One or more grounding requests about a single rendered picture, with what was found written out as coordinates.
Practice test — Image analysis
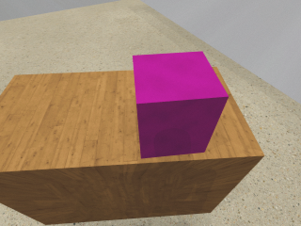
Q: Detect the carton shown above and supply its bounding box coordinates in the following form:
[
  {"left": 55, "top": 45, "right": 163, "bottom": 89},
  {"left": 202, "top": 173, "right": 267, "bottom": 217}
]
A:
[{"left": 133, "top": 51, "right": 229, "bottom": 159}]

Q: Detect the pedestal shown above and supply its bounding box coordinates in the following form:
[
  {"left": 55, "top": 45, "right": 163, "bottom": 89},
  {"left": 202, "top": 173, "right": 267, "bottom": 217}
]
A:
[{"left": 0, "top": 67, "right": 264, "bottom": 225}]

